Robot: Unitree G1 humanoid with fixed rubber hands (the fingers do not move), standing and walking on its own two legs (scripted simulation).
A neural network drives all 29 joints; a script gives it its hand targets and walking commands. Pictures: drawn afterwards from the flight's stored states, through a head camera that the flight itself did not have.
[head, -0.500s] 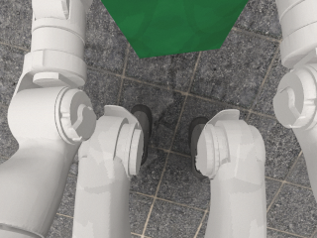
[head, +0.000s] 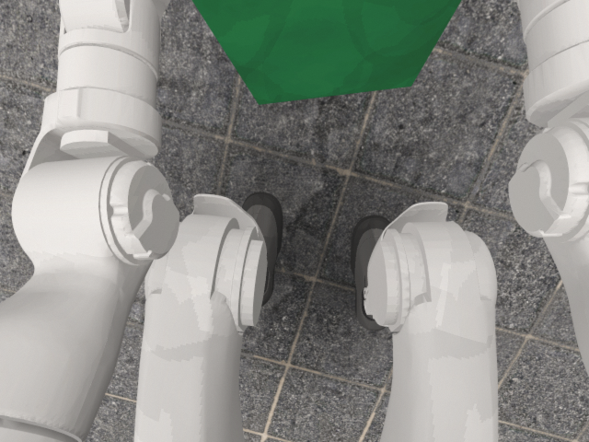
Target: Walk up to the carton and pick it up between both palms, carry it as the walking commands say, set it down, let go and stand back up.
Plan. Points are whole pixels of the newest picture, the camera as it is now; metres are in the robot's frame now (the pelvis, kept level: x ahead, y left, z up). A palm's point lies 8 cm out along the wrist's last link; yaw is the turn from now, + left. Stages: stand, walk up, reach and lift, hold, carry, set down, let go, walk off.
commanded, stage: set down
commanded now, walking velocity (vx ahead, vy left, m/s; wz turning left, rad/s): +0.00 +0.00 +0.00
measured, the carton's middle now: out of the picture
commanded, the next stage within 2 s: let go in 1.86 s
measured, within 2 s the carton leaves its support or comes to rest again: rests again in 0.28 s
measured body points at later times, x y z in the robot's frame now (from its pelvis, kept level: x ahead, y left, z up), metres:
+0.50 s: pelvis +0.01 +0.00 +0.00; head +0.39 -0.02 +0.22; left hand +0.56 +0.18 -0.20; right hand +0.61 -0.19 -0.18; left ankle +0.13 +0.11 -0.33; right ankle +0.10 -0.10 -0.33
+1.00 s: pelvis +0.01 +0.00 +0.07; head +0.38 -0.02 +0.30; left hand +0.59 +0.19 -0.06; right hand +0.61 -0.19 -0.06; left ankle +0.13 +0.11 -0.33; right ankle +0.10 -0.10 -0.33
